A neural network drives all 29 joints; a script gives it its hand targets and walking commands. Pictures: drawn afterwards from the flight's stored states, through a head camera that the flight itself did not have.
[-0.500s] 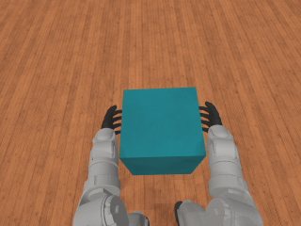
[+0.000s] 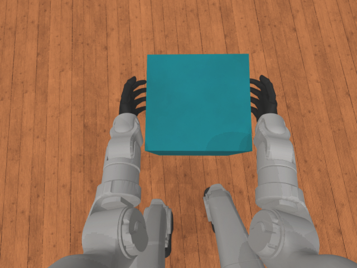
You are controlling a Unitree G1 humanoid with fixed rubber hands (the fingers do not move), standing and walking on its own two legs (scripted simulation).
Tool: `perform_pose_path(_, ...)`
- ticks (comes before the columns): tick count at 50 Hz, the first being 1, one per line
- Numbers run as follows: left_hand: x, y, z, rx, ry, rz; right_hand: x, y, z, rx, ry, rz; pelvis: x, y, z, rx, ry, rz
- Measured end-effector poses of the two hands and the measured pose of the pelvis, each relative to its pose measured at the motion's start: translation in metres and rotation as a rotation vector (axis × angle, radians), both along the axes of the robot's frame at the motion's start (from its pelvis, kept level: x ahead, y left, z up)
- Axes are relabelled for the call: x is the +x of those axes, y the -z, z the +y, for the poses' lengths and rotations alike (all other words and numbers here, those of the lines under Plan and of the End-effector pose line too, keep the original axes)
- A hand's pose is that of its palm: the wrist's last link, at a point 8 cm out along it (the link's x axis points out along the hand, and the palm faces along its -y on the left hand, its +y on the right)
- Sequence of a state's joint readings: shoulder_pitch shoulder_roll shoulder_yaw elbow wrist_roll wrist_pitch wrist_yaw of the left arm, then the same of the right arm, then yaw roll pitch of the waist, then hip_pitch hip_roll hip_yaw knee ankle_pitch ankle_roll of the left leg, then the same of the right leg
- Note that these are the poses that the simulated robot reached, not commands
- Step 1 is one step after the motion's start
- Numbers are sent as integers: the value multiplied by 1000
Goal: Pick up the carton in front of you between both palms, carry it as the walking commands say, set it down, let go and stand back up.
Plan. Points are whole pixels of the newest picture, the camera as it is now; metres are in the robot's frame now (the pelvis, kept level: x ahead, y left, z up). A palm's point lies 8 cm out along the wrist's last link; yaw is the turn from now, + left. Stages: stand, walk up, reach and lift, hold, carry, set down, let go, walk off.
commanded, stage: set down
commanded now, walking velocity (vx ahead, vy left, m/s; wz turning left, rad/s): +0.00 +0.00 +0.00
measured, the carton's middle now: (194, 114) +0.44 -0.07 -0.15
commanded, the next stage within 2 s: none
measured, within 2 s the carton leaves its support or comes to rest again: rests again in 1.70 s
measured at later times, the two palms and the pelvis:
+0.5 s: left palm (149, 112) +0.49 +0.06 -0.23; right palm (250, 122) +0.42 -0.23 -0.23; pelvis -0.03 -0.01 -0.12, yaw +2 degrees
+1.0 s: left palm (162, 114) +0.53 +0.03 -0.38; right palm (243, 128) +0.43 -0.25 -0.38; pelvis -0.05 +0.00 -0.22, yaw +2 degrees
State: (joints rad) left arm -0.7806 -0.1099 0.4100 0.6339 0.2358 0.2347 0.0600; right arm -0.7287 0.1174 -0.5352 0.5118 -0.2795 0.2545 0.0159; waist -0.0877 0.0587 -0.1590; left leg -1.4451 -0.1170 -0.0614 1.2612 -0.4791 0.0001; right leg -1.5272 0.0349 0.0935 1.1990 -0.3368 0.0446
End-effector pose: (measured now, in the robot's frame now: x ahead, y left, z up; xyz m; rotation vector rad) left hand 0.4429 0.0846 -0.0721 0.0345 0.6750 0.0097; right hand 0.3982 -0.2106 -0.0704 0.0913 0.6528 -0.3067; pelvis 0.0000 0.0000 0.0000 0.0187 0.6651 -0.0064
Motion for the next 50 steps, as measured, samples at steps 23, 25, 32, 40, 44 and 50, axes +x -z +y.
perform_pose_path(23,45,143,-23,34,105,24,18,148,-18,-7,68,35,-29,116,-8,13,-17,151)
perform_pose_path(25,49,154,-25,37,116,28,18,159,-19,-8,74,40,-32,125,-8,11,-19,152)
perform_pose_path(32,60,194,-33,49,154,41,22,199,-25,-18,93,59,-41,153,-5,3,-27,157)
perform_pose_path(40,73,245,-42,58,195,53,26,247,-32,-30,114,76,-47,185,-2,-11,-37,157)
perform_pose_path(44,80,272,-47,65,214,59,29,272,-36,-32,124,85,-48,199,0,-18,-40,150)
perform_pose_path(50,87,307,-53,69,236,74,32,306,-40,-37,135,104,-47,218,0,-27,-56,116)
